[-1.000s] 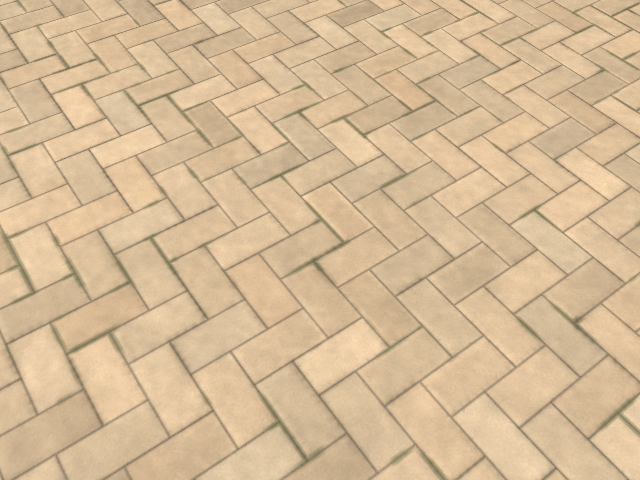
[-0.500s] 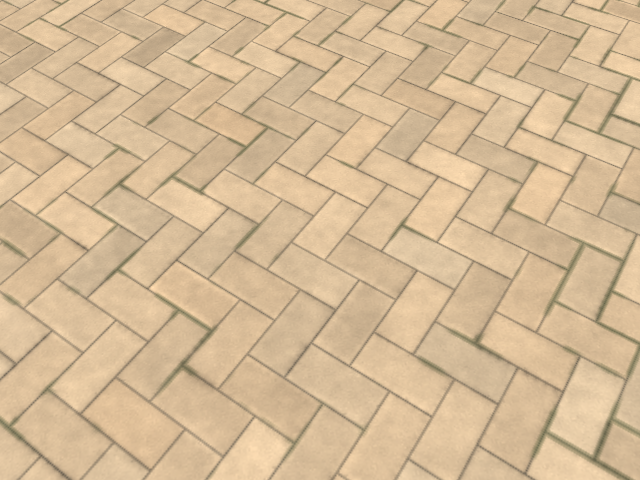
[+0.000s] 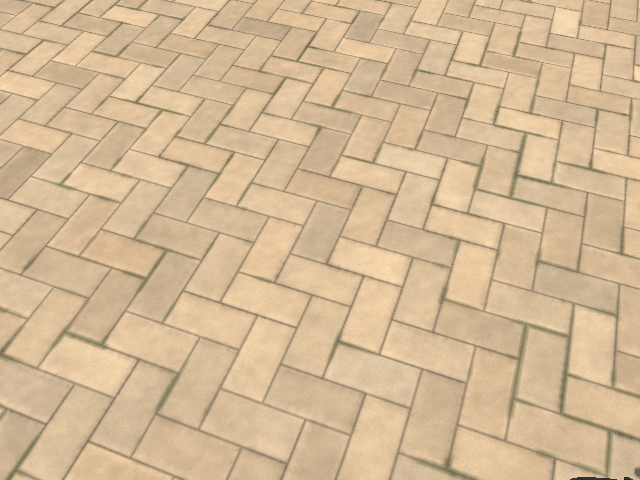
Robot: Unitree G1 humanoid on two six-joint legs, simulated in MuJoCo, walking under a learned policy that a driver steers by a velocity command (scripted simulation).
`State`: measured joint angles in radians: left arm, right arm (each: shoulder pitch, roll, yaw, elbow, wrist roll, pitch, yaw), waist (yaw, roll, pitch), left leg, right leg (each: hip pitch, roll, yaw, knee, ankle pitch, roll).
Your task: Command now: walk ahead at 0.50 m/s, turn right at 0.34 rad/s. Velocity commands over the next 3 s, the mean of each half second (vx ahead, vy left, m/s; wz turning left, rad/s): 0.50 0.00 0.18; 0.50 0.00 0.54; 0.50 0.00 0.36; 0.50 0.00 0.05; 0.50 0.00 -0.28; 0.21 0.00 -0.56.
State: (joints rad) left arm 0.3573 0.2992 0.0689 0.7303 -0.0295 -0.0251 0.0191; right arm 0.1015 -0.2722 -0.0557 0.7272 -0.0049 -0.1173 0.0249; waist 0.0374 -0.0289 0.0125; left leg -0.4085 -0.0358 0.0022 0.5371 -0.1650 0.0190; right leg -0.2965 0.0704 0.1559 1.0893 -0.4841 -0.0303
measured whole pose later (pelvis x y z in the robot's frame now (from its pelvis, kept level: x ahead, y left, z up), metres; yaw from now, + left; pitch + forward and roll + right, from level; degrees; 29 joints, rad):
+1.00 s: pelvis +0.48 +0.10 +0.00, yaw +27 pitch +1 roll -1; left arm 0.22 0.30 0.05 0.75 -0.01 -0.11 0.00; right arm 0.21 -0.30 -0.07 0.67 0.01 -0.04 0.03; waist 0.00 -0.01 0.07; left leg -0.37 -0.09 0.00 0.53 -0.18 0.10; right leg -0.43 -0.06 0.03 1.18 -0.39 0.02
